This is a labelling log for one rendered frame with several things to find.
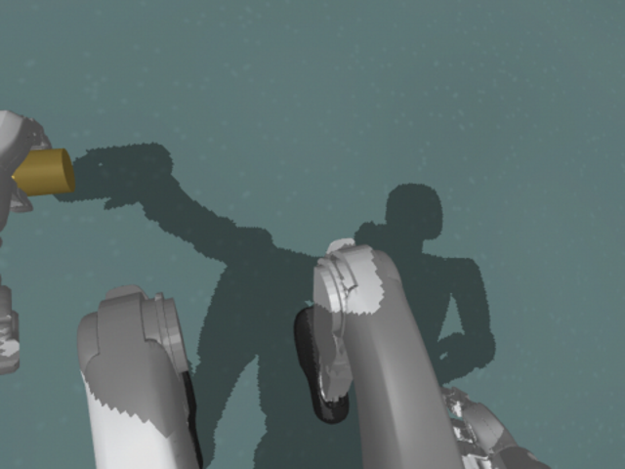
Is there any right robot arm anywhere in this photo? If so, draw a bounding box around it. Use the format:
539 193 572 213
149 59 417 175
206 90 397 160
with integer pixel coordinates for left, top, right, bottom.
491 447 552 469

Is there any left robot foot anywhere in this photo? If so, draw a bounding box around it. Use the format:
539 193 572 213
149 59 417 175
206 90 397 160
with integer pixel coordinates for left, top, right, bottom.
182 371 203 469

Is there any can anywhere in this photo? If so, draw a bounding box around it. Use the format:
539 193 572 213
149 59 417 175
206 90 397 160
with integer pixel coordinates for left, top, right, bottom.
12 149 75 196

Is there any left robot hand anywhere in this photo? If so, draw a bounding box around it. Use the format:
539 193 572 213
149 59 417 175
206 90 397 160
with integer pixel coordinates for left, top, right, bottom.
0 110 52 213

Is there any right robot hand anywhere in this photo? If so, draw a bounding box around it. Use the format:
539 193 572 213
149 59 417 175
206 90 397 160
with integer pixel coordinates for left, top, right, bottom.
440 386 518 469

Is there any right robot foot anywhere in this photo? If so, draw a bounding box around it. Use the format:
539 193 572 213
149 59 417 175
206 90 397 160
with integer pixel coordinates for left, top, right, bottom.
294 307 349 424

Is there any left robot arm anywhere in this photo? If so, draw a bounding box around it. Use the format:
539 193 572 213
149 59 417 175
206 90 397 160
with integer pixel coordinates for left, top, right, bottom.
0 167 20 375

